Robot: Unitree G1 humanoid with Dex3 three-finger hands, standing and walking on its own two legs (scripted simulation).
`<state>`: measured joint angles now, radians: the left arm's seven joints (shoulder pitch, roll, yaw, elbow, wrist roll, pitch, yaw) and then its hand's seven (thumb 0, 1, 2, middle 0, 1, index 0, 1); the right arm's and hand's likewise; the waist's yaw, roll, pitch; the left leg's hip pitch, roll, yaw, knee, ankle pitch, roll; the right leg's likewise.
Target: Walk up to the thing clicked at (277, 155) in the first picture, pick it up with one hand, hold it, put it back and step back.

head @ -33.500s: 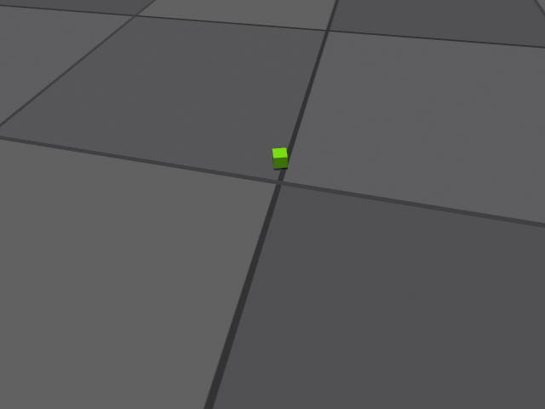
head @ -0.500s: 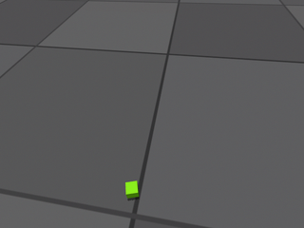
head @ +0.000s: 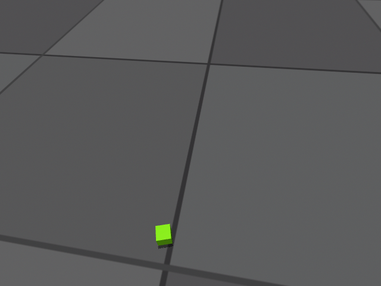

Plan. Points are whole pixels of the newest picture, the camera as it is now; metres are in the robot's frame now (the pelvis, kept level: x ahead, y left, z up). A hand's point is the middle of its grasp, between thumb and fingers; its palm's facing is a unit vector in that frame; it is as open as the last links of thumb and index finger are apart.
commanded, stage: stand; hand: left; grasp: from above
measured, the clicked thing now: (164, 234) +0.47 +0.20 -0.74
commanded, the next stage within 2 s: step back in 1.20 s
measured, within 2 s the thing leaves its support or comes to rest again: neither
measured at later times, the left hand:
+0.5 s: hand out of the picture +0.08 +0.24 -0.16, palm faces +0.01 -0.94 -0.34, open 7.4 cm
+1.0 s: hand out of the picture +0.07 +0.25 -0.16, palm faces +0.00 -0.94 -0.34, open 7.4 cm
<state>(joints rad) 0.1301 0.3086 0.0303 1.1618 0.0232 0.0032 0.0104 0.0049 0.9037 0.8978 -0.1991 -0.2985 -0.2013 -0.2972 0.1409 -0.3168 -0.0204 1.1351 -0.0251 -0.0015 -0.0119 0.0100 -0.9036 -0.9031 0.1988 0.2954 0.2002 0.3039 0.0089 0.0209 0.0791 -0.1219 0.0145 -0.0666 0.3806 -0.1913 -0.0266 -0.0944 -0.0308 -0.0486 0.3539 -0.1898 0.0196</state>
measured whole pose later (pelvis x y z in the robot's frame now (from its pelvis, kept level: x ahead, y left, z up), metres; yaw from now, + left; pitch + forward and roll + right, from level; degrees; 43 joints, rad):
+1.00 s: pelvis +0.01 +0.00 +0.00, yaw +0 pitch -3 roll +0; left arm 0.12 0.33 0.02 1.15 0.02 0.00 0.00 0.01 0.90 0.90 -0.20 -0.30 -0.20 -0.30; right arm 0.13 -0.33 0.00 1.14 -0.02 -0.01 0.00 0.01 -0.90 -0.90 0.20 0.30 0.20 0.30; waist 0.00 0.02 0.07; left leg -0.12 0.02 -0.07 0.35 -0.18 -0.03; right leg -0.10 -0.03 -0.05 0.34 -0.19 0.01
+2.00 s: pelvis -0.10 +0.04 -0.02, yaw -6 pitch -3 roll +1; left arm 0.16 0.35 0.07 0.87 0.03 0.03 0.00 0.01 0.90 0.90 -0.20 -0.30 -0.20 -0.30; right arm 0.09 -0.35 -0.05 0.89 0.00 0.06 -0.01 0.01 -0.90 -0.90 0.20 0.30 0.20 0.30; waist 0.01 0.02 0.19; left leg -0.41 -0.07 -0.04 0.97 -0.51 0.01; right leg -0.27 0.04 0.06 0.65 -0.33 -0.05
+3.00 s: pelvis -0.40 +0.04 -0.02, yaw -3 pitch -1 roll +1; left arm 0.13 0.37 0.08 0.76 0.04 0.05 0.02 0.01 0.90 0.90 -0.20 -0.30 -0.20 -0.30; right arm 0.23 -0.40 -0.05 0.88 -0.02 0.04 -0.03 0.01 -0.90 -0.90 0.20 0.30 0.20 0.30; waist -0.01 0.02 0.17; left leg -0.32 -0.06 -0.07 0.85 -0.49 -0.02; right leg -0.37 -0.03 -0.02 0.63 -0.24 -0.02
